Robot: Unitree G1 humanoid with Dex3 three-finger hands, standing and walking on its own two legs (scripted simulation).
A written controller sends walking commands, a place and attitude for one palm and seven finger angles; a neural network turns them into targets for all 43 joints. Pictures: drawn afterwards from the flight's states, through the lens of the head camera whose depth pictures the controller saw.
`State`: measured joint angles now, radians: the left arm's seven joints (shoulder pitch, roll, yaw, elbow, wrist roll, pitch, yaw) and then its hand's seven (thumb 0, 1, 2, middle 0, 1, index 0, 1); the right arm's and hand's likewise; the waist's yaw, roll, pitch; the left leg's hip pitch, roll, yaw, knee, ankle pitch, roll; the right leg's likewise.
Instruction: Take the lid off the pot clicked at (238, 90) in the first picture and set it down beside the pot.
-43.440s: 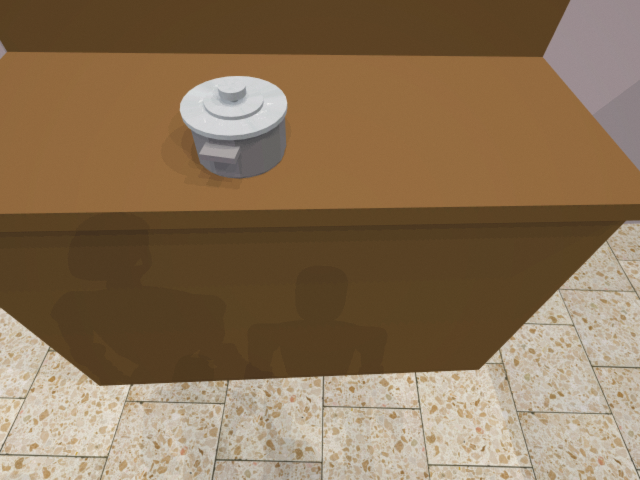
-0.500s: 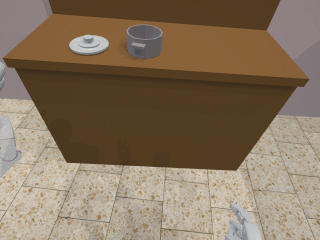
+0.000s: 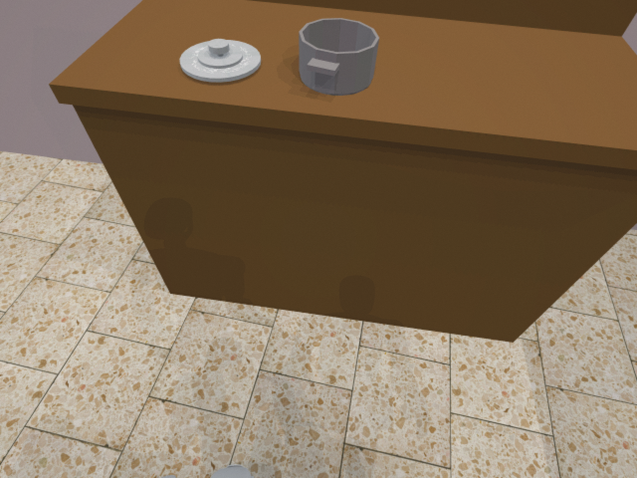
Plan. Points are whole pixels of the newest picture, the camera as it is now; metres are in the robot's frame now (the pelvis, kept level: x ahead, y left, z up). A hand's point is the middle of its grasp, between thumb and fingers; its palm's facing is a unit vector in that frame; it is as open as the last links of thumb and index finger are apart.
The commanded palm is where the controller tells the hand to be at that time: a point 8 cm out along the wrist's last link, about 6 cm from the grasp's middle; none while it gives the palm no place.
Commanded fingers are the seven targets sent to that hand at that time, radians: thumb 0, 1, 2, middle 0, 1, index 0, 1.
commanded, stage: stop stepping back and stand still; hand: left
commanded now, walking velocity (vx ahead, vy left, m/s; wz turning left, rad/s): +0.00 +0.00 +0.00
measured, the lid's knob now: (218, 46) +0.85 +0.22 +0.11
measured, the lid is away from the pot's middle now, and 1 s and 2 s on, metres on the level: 0.24 0.24 0.24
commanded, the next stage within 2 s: let the arm hang, fingers relaxed in 0.58 s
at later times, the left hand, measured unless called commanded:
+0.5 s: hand out of the picture +0.06 +0.21 -0.15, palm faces -0.01 -0.98 -0.22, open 7.3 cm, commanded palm none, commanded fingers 0.00 0.90 0.90 -0.20 -0.30 -0.20 -0.30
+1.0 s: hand out of the picture +0.03 +0.20 -0.15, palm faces +0.00 -0.98 -0.19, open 7.3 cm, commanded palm none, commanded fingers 0.00 0.90 0.90 -0.20 -0.30 -0.20 -0.30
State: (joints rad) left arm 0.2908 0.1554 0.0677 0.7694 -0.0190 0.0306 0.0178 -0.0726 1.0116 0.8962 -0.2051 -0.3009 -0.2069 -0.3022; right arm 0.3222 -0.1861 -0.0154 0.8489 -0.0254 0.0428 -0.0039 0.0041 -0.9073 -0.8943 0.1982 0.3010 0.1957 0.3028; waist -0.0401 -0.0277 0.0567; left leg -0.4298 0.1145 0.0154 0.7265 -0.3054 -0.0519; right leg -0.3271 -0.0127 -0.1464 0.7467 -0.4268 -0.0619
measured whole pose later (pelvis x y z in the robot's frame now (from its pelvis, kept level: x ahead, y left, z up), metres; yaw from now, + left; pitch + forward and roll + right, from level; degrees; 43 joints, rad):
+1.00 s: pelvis +0.03 +0.03 +0.03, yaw -3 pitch -1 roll +0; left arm 0.28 0.12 0.02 1.14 0.01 0.00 0.04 0.01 0.91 0.90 -0.20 -0.30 -0.20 -0.30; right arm 0.31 -0.10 -0.04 1.12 -0.01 0.01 -0.04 0.00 -0.91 -0.89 0.20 0.30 0.19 0.30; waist -0.02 0.02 0.03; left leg -0.19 0.05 0.11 0.45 -0.25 -0.01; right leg -0.13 -0.02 -0.08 0.43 -0.29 -0.01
